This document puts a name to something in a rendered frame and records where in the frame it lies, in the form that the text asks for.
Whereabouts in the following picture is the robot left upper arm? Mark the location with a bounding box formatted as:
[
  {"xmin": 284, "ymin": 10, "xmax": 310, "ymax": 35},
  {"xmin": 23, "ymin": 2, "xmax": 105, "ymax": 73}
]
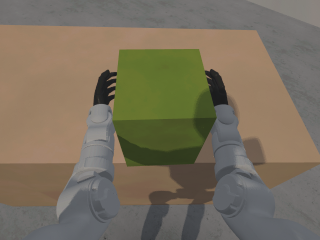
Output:
[{"xmin": 22, "ymin": 176, "xmax": 121, "ymax": 240}]

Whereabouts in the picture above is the left robot hand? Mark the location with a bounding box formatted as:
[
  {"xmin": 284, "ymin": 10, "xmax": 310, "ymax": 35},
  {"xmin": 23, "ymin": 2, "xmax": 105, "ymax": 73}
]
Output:
[{"xmin": 93, "ymin": 70, "xmax": 117, "ymax": 105}]

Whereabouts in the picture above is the pedestal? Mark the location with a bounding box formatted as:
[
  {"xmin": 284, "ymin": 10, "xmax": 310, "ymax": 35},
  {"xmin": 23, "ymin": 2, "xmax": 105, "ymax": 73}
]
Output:
[{"xmin": 0, "ymin": 25, "xmax": 320, "ymax": 207}]

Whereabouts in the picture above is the carton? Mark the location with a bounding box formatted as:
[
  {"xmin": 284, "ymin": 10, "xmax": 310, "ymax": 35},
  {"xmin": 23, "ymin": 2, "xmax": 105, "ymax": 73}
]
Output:
[{"xmin": 112, "ymin": 49, "xmax": 217, "ymax": 167}]

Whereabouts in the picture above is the robot right upper arm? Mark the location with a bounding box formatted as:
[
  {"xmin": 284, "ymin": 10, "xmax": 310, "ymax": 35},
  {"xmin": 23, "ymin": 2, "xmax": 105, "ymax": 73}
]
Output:
[{"xmin": 212, "ymin": 173, "xmax": 320, "ymax": 240}]

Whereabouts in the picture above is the robot left forearm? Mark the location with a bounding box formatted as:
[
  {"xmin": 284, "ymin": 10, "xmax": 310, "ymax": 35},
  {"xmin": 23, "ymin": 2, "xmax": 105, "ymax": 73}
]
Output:
[{"xmin": 56, "ymin": 104, "xmax": 116, "ymax": 217}]

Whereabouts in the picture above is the robot right forearm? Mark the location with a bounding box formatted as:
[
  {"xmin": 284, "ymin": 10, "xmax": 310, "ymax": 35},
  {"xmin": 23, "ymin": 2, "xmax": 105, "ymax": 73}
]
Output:
[{"xmin": 210, "ymin": 104, "xmax": 266, "ymax": 186}]

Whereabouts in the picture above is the right robot hand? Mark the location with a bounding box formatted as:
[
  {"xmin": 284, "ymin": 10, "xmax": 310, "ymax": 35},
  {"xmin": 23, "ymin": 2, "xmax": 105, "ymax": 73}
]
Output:
[{"xmin": 205, "ymin": 69, "xmax": 228, "ymax": 107}]

